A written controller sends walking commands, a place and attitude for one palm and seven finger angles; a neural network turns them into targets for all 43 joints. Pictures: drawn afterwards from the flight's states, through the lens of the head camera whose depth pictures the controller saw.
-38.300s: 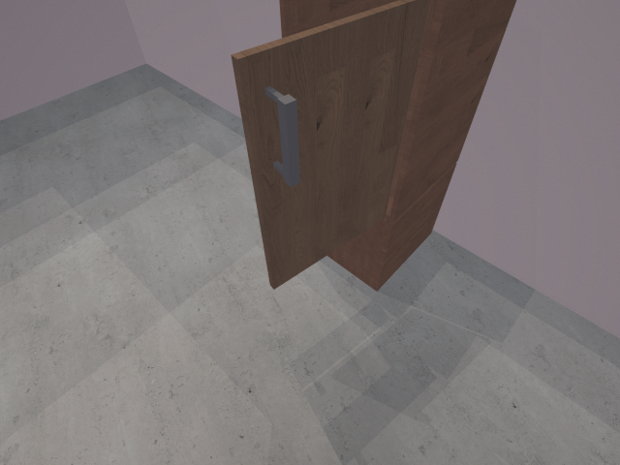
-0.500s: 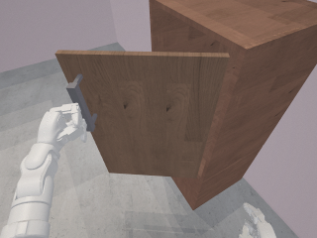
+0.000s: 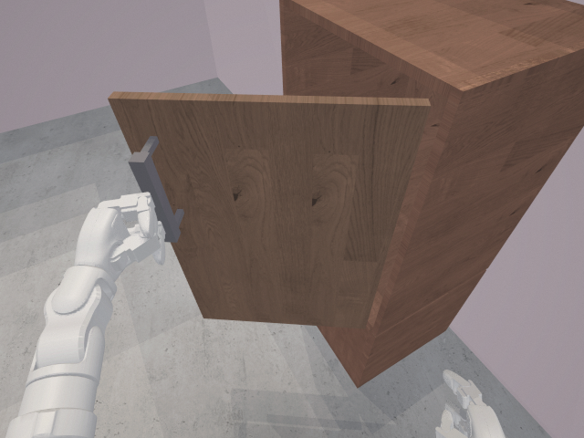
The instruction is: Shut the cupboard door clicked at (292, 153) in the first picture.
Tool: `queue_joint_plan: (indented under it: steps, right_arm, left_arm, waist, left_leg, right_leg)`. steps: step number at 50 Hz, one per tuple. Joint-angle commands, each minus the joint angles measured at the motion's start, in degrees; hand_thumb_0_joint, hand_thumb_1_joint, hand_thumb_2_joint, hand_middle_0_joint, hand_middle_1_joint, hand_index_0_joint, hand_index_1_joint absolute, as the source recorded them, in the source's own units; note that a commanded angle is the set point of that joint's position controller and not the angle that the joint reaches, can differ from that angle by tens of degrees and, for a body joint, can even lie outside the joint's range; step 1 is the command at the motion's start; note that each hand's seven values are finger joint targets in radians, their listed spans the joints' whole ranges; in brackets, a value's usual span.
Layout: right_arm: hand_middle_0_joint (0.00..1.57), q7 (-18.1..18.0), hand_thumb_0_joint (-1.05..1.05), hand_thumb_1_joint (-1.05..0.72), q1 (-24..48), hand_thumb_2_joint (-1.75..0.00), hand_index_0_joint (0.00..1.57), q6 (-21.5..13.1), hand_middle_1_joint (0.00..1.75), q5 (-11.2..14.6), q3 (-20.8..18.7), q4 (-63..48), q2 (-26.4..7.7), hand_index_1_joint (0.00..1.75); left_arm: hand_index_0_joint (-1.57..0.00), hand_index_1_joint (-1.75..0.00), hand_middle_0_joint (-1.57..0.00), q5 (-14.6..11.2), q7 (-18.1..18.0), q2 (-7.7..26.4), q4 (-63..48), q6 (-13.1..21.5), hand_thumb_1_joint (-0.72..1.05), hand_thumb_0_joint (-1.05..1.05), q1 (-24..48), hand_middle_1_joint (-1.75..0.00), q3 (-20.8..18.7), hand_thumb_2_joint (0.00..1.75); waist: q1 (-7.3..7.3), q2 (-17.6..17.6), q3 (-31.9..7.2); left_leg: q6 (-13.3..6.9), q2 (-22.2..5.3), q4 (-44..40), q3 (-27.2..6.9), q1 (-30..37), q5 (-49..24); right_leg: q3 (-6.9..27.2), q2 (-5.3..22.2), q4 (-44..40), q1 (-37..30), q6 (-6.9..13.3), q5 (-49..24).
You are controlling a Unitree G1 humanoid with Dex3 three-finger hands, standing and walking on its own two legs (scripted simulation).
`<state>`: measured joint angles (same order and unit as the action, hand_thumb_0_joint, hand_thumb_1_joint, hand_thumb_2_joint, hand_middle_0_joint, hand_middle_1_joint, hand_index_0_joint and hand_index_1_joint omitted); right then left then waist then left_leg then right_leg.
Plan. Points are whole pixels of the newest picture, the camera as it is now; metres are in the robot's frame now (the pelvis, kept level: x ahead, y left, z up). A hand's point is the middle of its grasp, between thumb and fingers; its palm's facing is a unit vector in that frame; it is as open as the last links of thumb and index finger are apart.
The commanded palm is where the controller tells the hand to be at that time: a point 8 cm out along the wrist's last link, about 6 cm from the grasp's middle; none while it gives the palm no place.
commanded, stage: push the door shut along its arc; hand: left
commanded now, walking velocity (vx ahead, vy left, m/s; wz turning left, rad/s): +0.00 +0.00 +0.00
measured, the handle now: (162, 192) +0.42 +0.22 +0.12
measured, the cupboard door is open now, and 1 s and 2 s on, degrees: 56 43 30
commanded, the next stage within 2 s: pull the fist back off the door in 1.84 s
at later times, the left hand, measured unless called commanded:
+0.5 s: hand (168, 214) +0.37 +0.19 +0.13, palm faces -0.11 -0.99 -0.06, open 3.3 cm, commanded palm +0.38 +0.23 +0.13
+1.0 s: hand (193, 186) +0.43 +0.17 +0.13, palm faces -0.24 -0.97 -0.05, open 3.1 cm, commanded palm +0.44 +0.20 +0.13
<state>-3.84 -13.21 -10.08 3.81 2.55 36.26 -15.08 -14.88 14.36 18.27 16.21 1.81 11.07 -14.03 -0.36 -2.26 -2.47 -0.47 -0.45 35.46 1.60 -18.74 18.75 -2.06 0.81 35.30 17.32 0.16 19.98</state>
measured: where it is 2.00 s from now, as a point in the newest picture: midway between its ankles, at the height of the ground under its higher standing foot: outside the picture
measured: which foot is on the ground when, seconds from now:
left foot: down 0.00-1.00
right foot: down 0.00-1.00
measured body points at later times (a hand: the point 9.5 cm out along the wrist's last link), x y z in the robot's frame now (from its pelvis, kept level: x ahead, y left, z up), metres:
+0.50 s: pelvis -0.01 +0.00 +0.00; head +0.01 -0.01 +0.45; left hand +0.37 +0.25 +0.13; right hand +0.12 -0.25 -0.10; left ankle +0.00 +0.11 -0.73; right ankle -0.02 -0.12 -0.73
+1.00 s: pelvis -0.02 +0.00 -0.01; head +0.03 +0.00 +0.44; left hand +0.44 +0.22 +0.14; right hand +0.04 -0.27 -0.12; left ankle +0.00 +0.11 -0.73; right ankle -0.02 -0.12 -0.73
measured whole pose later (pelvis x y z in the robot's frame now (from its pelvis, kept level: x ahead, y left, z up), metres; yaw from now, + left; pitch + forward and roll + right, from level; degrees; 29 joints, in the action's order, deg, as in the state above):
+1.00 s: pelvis -0.02 +0.00 -0.01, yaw +0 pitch +7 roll +0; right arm -3.6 -20.0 -6.6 2.8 1.8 39.7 -17.4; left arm -12.4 26.7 26.6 57.9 11.6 46.5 -12.5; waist -5.5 -1.3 -1.8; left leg -1.0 -0.2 41.5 1.2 -29.7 19.2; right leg -2.4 1.2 41.0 27.9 0.0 20.4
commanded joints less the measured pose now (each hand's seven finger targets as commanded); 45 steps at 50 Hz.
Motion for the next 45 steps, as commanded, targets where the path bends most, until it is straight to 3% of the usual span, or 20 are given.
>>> queue_joint_plan:
  steps: [1, 4, 5, 7, 10, 13, 15, 18, 20, 23, 25, 30, 32, 33, 35, 36, 38, 39, 42, 45]
  right_arm:
    - [0.2, -0.7, 0.0, -0.9, 4.2, -0.9, 0.2, -2.6, 0.3, 0.1, -3.0, -8.3, -7.4, 0.3]
    - [0.2, -0.8, 0.0, -0.9, 4.1, -0.9, 0.2, -2.6, 0.3, 0.2, -2.9, -8.3, -7.3, 0.3]
    - [0.2, -1.0, 0.0, -0.9, 3.7, -0.9, 0.2, -2.4, 0.3, 0.2, -3.1, -7.8, -7.8, 0.3]
    - [0.2, -0.9, 0.0, -0.9, 3.5, -0.9, 0.2, -2.2, 0.3, 0.3, -3.0, -8.0, -7.5, 0.3]
    - [0.2, -1.0, 0.0, -0.9, 2.7, -0.9, 0.2, -1.7, 0.3, 0.2, -3.0, -7.4, -8.0, 0.3]
    - [0.2, -1.0, 0.0, -0.9, 2.4, -0.9, 0.2, -1.4, 0.3, 0.4, -3.0, -7.4, -8.0, 0.3]
    - [0.2, -1.2, 0.0, -0.9, 1.6, -0.9, 0.2, -1.0, 0.3, 0.2, -3.1, -6.6, -8.5, 0.3]
    - [0.2, -1.1, 0.0, -0.9, 1.1, -0.9, 0.2, -0.8, 0.3, 0.2, -3.2, -6.4, -8.5, 0.3]
    - [0.2, -1.1, 0.0, -0.9, 0.6, -0.9, 0.2, -0.5, 0.3, 0.1, -3.1, -5.9, -8.9, 0.3]
    - [0.2, -1.2, 0.0, -0.9, 0.1, -0.9, 0.2, 0.0, 0.3, 0.2, -3.0, -5.4, -8.9, 0.3]
    - [0.2, -1.4, 0.0, -0.9, -0.7, -0.9, 0.2, 0.2, 0.3, 0.1, -3.1, -4.7, -9.4, 0.3]
    - [0.2, -1.1, 0.0, -0.9, -2.6, -0.9, 0.2, 0.2, 0.3, -0.1, -3.3, -3.8, -9.7, 0.3]
    - [0.2, -0.8, 0.0, -0.9, -3.4, -0.9, 0.2, 0.1, 0.3, -0.3, -3.6, -3.6, -10.1, 0.3]
    - [0.2, -0.7, 0.0, -0.9, -3.6, -0.9, 0.2, 0.1, 0.3, -0.3, -3.5, -3.7, -10.0, 0.3]
    - [0.2, -0.8, 0.0, -0.9, -4.6, -0.9, 0.2, 0.6, 0.3, -0.6, -3.6, -3.1, -10.6, 0.3]
    - [0.2, -0.7, 0.0, -0.9, -4.7, -0.9, 0.2, 0.6, 0.3, -0.6, -3.6, -3.4, -10.5, 0.3]
    - [0.2, -0.6, 0.0, -0.9, -5.4, -0.9, 0.2, 1.1, 0.3, -0.7, -3.6, -3.5, -10.7, 0.3]
    - [0.2, -0.5, 0.0, -0.9, -5.3, -0.9, 0.2, 1.1, 0.3, -0.6, -3.6, -3.8, -10.4, 0.3]
    - [0.2, -0.4, 0.0, -0.9, -6.5, -0.9, 0.2, 1.4, 0.3, -0.7, -4.0, -3.8, -10.8, 0.3]
    - [0.2, -0.6, 0.0, -0.9, -7.3, -0.9, 0.2, 1.5, 0.3, -0.8, -4.1, -3.2, -10.9, 0.3]
  left_arm:
    - [-1.3, -1.5, -1.3, -0.2, -0.2, 12.6, -12.3, 4.6, 0.9, 0.0, 22.0, -1.5, -3.5, 0.9]
    - [-1.3, -1.5, -1.3, -0.3, 0.8, 11.8, -10.9, 5.1, 0.9, 0.0, 25.1, -1.5, -2.3, 0.9]
    - [-1.3, -1.5, -1.3, -0.1, 0.8, 14.2, -9.8, 5.3, 0.9, 0.0, 26.2, -1.5, -3.8, 0.9]
    - [-1.3, -1.5, -1.3, -0.1, 1.6, 11.7, -8.2, 5.1, 0.9, 0.0, 26.7, -1.5, -1.5, 0.9]
    - [-1.3, -1.5, -1.3, 0.0, 2.2, 12.7, -4.4, 4.9, 0.9, 0.0, 29.4, -1.5, -1.4, 0.9]
    - [-1.3, -1.5, -1.3, 0.0, 3.1, 10.7, -2.8, 5.4, 0.9, 0.0, 34.2, -1.5, 1.2, 0.9]
    - [-1.3, -1.5, -1.3, 0.3, 3.4, 12.9, -0.9, 5.9, 0.9, 0.0, 37.9, -1.5, 0.3, 0.9]
    - [-1.3, -1.5, -1.3, 0.4, 4.5, 12.6, 1.2, 6.9, 0.9, 0.0, 40.8, -1.5, 0.9, 0.9]
    - [-1.3, -1.5, -1.3, 0.4, 5.2, 13.7, 3.2, 7.4, 0.9, 0.0, 42.9, -1.5, 0.7, 0.9]
    - [-1.3, -1.5, -1.3, 0.3, 6.7, 12.2, 8.4, 8.1, 0.9, 0.0, 47.6, -1.5, 2.7, 0.9]
    - [-1.3, -1.5, -1.3, 0.6, 7.0, 14.6, 12.1, 8.8, 0.9, 0.0, 50.4, -1.5, 1.3, 0.9]
    - [-1.3, -1.5, -1.3, 0.9, 8.6, 12.3, 16.8, 10.7, 0.9, 0.0, 57.4, -1.5, 4.2, 0.9]
    - [-1.3, -1.5, -1.3, 0.9, 9.3, 13.6, 18.4, 11.3, 0.9, 0.0, 57.8, -1.5, 2.8, 0.9]
    - [-1.3, -1.5, -1.3, 0.7, 9.8, 12.7, 19.4, 11.4, 0.9, 0.0, 58.3, -1.5, 3.4, 0.9]
    - [-1.3, -1.5, -1.3, 0.9, 10.1, 16.3, 22.2, 11.7, 0.9, 0.0, 58.1, -1.5, 0.5, 0.9]
    - [-1.3, -1.5, -1.3, 0.7, 10.3, 15.6, 23.0, 11.9, 0.9, 0.0, 58.7, -1.5, 0.6, 0.9]
    - [-1.3, -1.5, -1.3, 0.9, 10.5, 18.1, 25.5, 12.1, 0.9, 0.0, 58.9, -1.5, -1.5, 0.9]
    - [-1.3, -1.5, -1.3, 1.2, 10.9, 17.1, 25.3, 12.5, 0.9, 0.0, 60.0, -1.5, -0.3, 0.9]
    - [-1.3, -1.5, -1.3, 1.8, 11.9, 18.7, 26.5, 13.3, 0.9, 0.0, 60.9, -1.5, -0.9, 0.9]
    - [-1.3, -1.5, -1.3, 1.8, 12.9, 17.7, 27.3, 13.7, 0.9, 0.0, 64.2, -1.5, 0.7, 0.9]
  waist:
    - [-1.43, 1.0, -12.1]
    - [-1.65, -0.6, -12.7]
    - [-1.85, 0.6, -12.6]
    - [-1.77, -0.8, -13.3]
    - [-2.48, 1.5, -12.4]
    - [-3.27, 0.7, -12.6]
    - [-3.87, 1.5, -12.7]
    - [-4.04, 0.7, -14.8]
    - [-4.34, 0.5, -14.6]
    - [-5.52, 0.8, -12.6]
    - [-5.51, 0.6, -12.5]
    - [-6.72, -0.3, -15.7]
    - [-6.54, -0.5, -18.3]
    - [-6.73, -0.5, -18.4]
    - [-6.28, 1.3, -17.9]
    - [-6.52, 1.9, -18.4]
    - [-6.16, 2.6, -17.5]
    - [-6.4, 0.9, -17.3]
    - [-6.83, 1.7, -18.3]
    - [-7.83, 0.3, -18.1]
  left_leg:
    - [-1.1, -0.1, -3.6, -1.6, 7.7, -14.9]
    - [-1.1, 0.0, -3.5, -1.8, 8.8, -14.7]
    - [-1.1, -0.2, -3.4, -1.9, 8.4, -14.3]
    - [-1.0, -0.1, -3.5, -2.1, 9.0, -15.2]
    - [-1.0, -0.2, -3.4, -2.3, 8.1, -13.9]
    - [-1.1, 0.0, -3.4, -2.8, 8.6, -13.1]
    - [-1.3, 0.0, -3.1, -2.8, 8.5, -12.4]
    - [-1.3, 0.2, -2.9, -3.1, 9.4, -12.9]
    - [-1.4, 0.3, -2.6, -3.0, 9.0, -12.2]
    - [-1.5, 0.5, -2.5, -3.1, 7.5, -9.6]
    - [-1.6, 0.5, -2.2, -3.2, 7.0, -8.2]
    - [-1.5, 0.5, -1.0, -3.9, 8.1, -9.4]
    - [-1.4, 0.5, -0.3, -4.1, 9.0, -11.0]
    - [-1.5, 0.6, 0.0, -4.0, 9.0, -11.6]
    - [-1.6, 0.4, 0.1, -4.1, 7.1, -11.9]
    - [-1.7, 0.5, 0.2, -3.9, 7.0, -12.1]
    - [-1.7, 0.5, 0.3, -3.5, 4.6, -11.3]
    - [-1.7, 0.6, 0.4, -3.3, 4.7, -11.1]
    - [-1.8, 0.4, 1.2, -3.2, 4.8, -12.2]
    - [-1.9, 0.2, 1.6, -3.2, 5.2, -11.1]
  right_leg:
    - [-0.3, -0.5, -4.5, -0.7, 0.3, -17.2]
    - [-0.2, -0.6, -4.4, 0.1, 0.6, -16.7]
    - [-0.1, -0.5, -4.6, -0.2, 0.6, -16.1]
    - [-0.3, -0.5, -4.2, 0.2, 0.8, -16.7]
    - [-0.3, -0.5, -4.6, 0.7, 0.7, -15.6]
    - [-0.3, -0.6, -4.3, 2.2, 0.8, -14.5]
    - [-0.1, -0.4, -4.6, 2.4, 0.8, -14.0]
    - [-0.1, -0.6, -4.1, 2.6, 1.1, -14.3]
    - [0.1, -0.4, -4.3, 2.7, 1.1, -13.7]
    - [0.0, -0.6, -4.2, 5.4, 1.1, -11.4]
    - [0.2, -0.5, -4.2, 5.9, 1.3, -9.6]
    - [-0.1, -0.6, -2.6, 7.9, 1.5, -10.4]
    - [-0.1, -0.8, -1.9, 7.9, 1.6, -12.2]
    - [-0.1, -0.8, -1.8, 8.2, 1.6, -12.9]
    - [-0.2, -0.7, -1.4, 7.3, 1.7, -13.1]
    - [-0.1, -0.9, -1.2, 7.7, 1.5, -13.7]
    - [0.1, -0.8, -1.0, 7.3, 1.4, -13.6]
    - [0.2, -0.8, -0.9, 7.9, 1.4, -13.6]
    - [0.4, -1.0, -0.5, 8.1, 1.3, -14.8]
    - [0.3, -1.0, -0.5, 10.2, 1.3, -13.0]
